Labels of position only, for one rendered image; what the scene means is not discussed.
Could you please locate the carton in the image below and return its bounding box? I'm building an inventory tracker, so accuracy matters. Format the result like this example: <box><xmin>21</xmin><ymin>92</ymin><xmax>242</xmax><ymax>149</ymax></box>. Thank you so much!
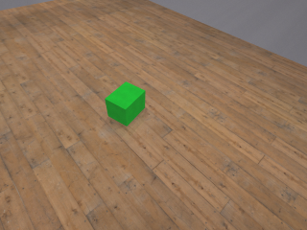
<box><xmin>105</xmin><ymin>82</ymin><xmax>146</xmax><ymax>127</ymax></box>

